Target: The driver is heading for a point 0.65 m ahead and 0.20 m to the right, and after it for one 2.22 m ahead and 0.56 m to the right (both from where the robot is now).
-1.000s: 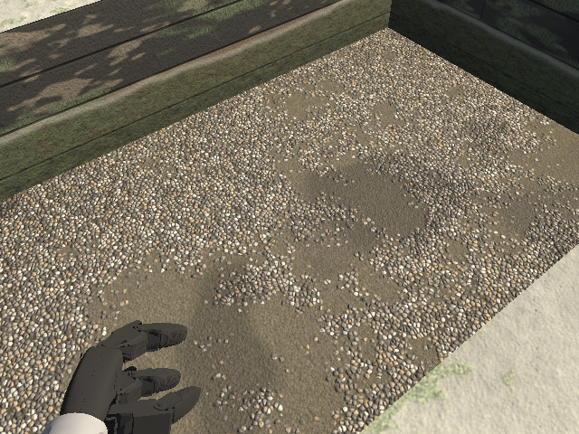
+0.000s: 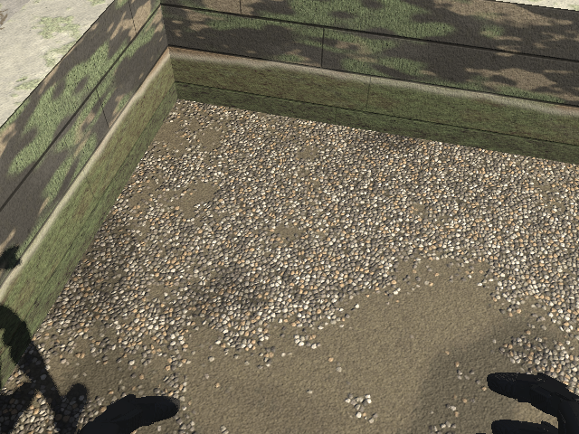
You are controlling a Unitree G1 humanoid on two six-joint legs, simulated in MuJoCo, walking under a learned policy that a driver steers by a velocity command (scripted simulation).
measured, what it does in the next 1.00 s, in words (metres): stands, turning right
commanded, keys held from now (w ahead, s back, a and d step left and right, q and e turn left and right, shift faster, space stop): w+shift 0.18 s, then w+e+shift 0.82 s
